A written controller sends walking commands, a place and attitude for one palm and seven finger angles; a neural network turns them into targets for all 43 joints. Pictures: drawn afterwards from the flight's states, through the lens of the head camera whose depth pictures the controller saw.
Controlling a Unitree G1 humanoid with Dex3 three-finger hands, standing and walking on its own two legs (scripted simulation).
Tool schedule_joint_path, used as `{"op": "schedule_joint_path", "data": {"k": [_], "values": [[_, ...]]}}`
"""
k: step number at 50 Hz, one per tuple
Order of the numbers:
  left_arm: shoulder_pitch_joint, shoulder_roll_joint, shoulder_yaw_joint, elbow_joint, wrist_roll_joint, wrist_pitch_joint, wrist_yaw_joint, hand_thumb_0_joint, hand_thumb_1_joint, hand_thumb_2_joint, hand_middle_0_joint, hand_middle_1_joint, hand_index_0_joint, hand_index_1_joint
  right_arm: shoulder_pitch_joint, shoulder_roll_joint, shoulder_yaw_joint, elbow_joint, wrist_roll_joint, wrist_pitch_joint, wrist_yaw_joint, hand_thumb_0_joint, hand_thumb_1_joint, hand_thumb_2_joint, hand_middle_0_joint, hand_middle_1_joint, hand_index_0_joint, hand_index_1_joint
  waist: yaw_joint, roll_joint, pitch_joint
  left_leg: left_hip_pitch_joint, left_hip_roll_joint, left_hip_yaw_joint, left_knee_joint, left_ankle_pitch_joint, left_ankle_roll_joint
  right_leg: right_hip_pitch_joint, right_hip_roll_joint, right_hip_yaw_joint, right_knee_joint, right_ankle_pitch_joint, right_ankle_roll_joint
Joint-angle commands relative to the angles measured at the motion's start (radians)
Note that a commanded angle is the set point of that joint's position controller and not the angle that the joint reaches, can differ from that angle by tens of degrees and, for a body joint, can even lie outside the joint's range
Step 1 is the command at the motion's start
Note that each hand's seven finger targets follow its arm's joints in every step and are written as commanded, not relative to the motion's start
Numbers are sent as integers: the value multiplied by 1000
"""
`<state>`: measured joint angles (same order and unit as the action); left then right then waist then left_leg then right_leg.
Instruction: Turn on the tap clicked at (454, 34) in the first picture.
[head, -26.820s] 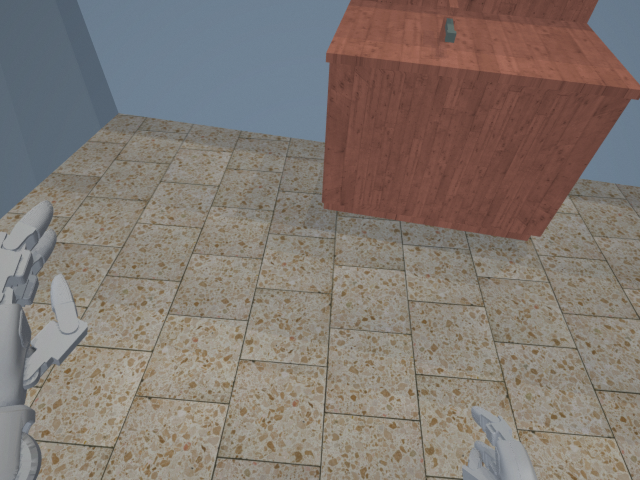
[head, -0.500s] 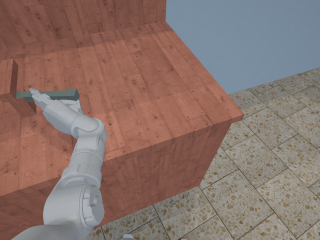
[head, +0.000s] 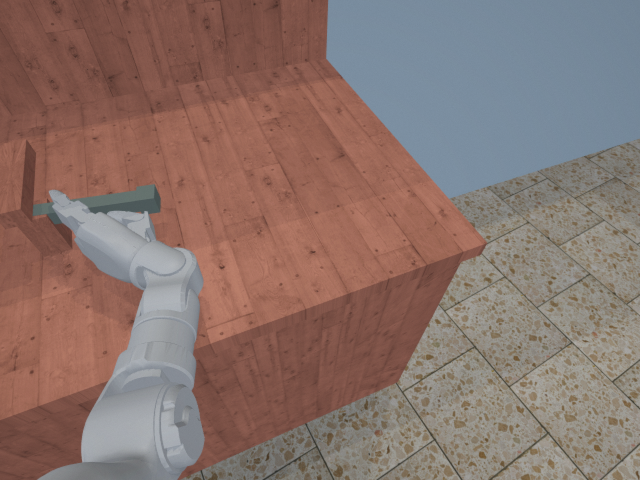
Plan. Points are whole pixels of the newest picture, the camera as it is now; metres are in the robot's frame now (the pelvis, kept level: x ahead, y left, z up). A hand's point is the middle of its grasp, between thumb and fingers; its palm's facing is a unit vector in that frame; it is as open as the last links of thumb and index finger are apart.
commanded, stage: lift the hand up off the lever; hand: left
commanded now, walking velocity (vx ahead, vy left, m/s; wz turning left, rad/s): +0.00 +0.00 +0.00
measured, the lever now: (148, 199) +0.48 +0.22 +0.08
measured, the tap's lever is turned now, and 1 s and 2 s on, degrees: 81 80 80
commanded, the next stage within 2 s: none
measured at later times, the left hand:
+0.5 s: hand (149, 214) +0.44 +0.21 +0.10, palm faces +0.84 -0.54 -0.10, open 7.8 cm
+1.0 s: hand (138, 208) +0.42 +0.21 +0.13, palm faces +0.83 -0.55 -0.08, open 7.8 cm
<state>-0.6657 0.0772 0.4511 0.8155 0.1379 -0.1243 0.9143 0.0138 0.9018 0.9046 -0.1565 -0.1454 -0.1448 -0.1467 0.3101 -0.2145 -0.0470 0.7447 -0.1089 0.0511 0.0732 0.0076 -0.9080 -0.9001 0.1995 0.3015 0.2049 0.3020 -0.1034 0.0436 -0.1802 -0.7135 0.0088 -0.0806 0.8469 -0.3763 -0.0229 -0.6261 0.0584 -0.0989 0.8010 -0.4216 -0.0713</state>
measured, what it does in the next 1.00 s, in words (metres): stands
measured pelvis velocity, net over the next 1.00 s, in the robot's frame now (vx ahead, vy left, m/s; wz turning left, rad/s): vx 0.00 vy -0.01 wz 0.02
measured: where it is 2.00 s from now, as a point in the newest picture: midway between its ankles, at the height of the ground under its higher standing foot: outside the picture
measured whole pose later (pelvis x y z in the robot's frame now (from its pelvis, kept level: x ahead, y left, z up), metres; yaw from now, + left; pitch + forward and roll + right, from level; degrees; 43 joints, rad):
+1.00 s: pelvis +0.00 -0.01 +0.01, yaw +1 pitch +9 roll -1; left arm -0.63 0.04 0.34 0.64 0.09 0.07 0.88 0.01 0.90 0.90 -0.16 -0.15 -0.15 -0.15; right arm 0.22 -0.22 -0.03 0.76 -0.08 0.02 0.04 0.01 -0.91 -0.90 0.20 0.30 0.20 0.30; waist -0.06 0.04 -0.15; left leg -0.58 0.00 -0.09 0.76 -0.34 -0.03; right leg -0.49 0.05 -0.11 0.72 -0.39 -0.08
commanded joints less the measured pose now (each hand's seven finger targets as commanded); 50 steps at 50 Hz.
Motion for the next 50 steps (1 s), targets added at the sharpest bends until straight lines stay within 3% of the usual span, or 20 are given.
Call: {"op": "schedule_joint_path", "data": {"k": [1,7,9,10,13,14,18,19,22,24,28,29,32,34,37,39,40,44,47,50], "values": [[-414,107,-110,-284,39,-51,-5,0,900,900,-150,-150,-150,-150,-13,-128,-45,-104,7,-42,1,0,-900,-900,200,300,200,300,4,2,-315,250,-18,34,-56,326,50,158,-37,29,-122,398,47],[-431,64,-151,-260,24,-13,-9,0,900,900,-150,-150,-150,-150,-52,-127,-39,-91,12,-49,-3,0,-900,-900,200,300,200,300,0,-11,-244,245,-18,17,-83,270,42,122,-34,20,-135,306,40],[-451,84,-133,-277,27,-6,1,0,900,900,-150,-150,-150,-150,-63,-129,-39,-83,12,-49,-8,0,-900,-900,200,300,200,300,9,18,-259,262,-16,8,-87,274,37,112,-35,22,-131,293,36],[-471,52,-161,-279,26,-2,3,0,900,900,-150,-150,-150,-150,-69,-123,-34,-87,11,-51,-5,0,-900,-900,200,300,200,300,4,28,-261,271,-18,8,-89,278,35,104,-35,18,-128,287,35],[-468,70,-140,-285,33,5,17,0,900,900,-150,-150,-150,-150,-74,-117,-34,-90,4,-50,-5,0,-900,-900,200,300,200,300,15,5,-304,266,-21,19,-73,302,36,132,-36,22,-122,323,37],[-448,122,-84,-263,40,13,25,0,900,900,-150,-150,-150,-150,-70,-124,-38,-82,3,-47,-9,0,-900,-900,200,300,200,300,26,-9,-311,256,-19,13,-76,304,32,138,-37,19,-116,321,36],[-475,86,-118,-235,43,43,26,0,900,900,-150,-150,-150,-150,-78,-117,-31,-93,4,-41,-9,0,-900,-900,200,300,200,300,13,-44,-292,231,-21,25,-75,291,37,148,-42,24,-125,335,43],[-474,131,-77,-231,49,47,28,0,900,900,-150,-150,-150,-150,-79,-123,-34,-86,4,-39,-14,0,-900,-900,200,300,200,300,22,-21,-296,232,-20,21,-78,291,35,145,-42,26,-123,329,41],[-519,101,-113,-265,49,45,28,0,900,900,-150,-150,-150,-150,-76,-116,-31,-92,4,-44,-13,0,-900,-900,200,300,200,300,9,-29,-316,248,-20,26,-72,302,39,153,-42,29,-128,347,45],[-485,138,-75,-250,50,49,27,0,900,900,-150,-150,-150,-150,-70,-121,-34,-87,4,-45,-17,0,-900,-900,200,300,200,300,22,-35,-316,238,-21,24,-75,301,39,165,-41,30,-128,356,45],[-496,113,-114,-338,52,43,17,0,900,900,-150,-150,-150,-150,-64,-114,-35,-101,6,-48,-13,0,-900,-900,200,300,200,300,23,4,-365,284,-21,31,-68,363,37,199,-41,31,-125,417,43],[-455,141,-82,-334,53,47,18,0,900,900,-150,-150,-150,-150,-63,-119,-40,-98,6,-49,-14,0,-900,-900,200,300,200,300,38,19,-366,288,-20,25,-70,373,34,197,-38,28,-122,414,40],[-469,99,-136,-387,48,54,9,0,900,900,-150,-150,-150,-150,-74,-113,-36,-105,10,-55,-10,0,-900,-900,200,300,200,300,26,25,-344,299,-19,31,-70,370,38,202,-39,29,-135,424,42],[-431,144,-92,-410,44,60,12,0,900,900,-150,-150,-150,-150,-77,-122,-40,-104,12,-61,-15,0,-900,-900,200,300,200,300,42,16,-348,292,-20,29,-76,372,38,228,-39,30,-137,438,41],[-407,114,-125,-479,31,63,6,0,900,900,-150,-150,-150,-150,-82,-115,-38,-113,15,-68,-13,0,-900,-900,200,300,200,300,44,0,-363,308,-21,38,-79,392,39,265,-43,30,-142,479,45],[-374,137,-109,-463,33,83,1,0,900,900,-150,-150,-150,-150,-96,-122,-39,-106,18,-68,-19,0,-900,-900,200,300,200,300,48,2,-322,291,-20,34,-88,377,38,261,-45,31,-147,468,43],[-404,98,-156,-474,32,89,-5,0,900,900,-150,-150,-150,-150,-106,-117,-34,-107,21,-69,-19,0,-900,-900,200,300,200,300,35,15,-296,298,-20,37,-93,367,39,244,-47,31,-153,453,43],[-341,108,-133,-414,8,127,-17,0,900,900,-150,-150,-150,-150,-126,-124,-33,-106,27,-74,-33,0,-900,-900,200,300,200,300,48,-38,-236,270,-26,37,-126,293,42,257,-49,33,-188,394,46],[-367,77,-167,-350,-18,161,-33,0,900,900,-150,-150,-150,-150,-145,-122,-19,-106,38,-69,-43,0,-900,-900,200,300,200,300,31,-70,-185,252,-32,47,-146,234,47,250,-60,47,-225,350,57],[-372,112,-125,-336,-27,168,-29,0,900,900,-150,-150,-150,-150,-151,-122,-15,-107,42,-66,-52,0,-900,-900,200,300,200,300,46,-79,-194,251,-35,43,-163,216,49,264,-63,52,-235,325,58]]}}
